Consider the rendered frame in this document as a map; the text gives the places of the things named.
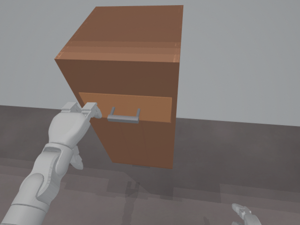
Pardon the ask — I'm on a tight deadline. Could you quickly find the robot left hand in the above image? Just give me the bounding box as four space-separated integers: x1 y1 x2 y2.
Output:
48 102 102 170

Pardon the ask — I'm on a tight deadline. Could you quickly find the robot right hand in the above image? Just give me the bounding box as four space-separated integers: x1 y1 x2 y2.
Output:
232 203 261 225

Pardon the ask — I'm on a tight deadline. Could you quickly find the robot left forearm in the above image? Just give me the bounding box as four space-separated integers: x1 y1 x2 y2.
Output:
0 142 74 225

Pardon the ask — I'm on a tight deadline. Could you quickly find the drawer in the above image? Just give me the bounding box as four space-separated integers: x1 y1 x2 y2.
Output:
79 92 172 122

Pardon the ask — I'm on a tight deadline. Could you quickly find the handle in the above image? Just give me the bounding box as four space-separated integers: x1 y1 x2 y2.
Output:
107 107 140 124

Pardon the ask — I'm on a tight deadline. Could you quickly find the cabinet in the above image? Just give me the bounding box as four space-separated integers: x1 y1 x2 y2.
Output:
54 5 183 169

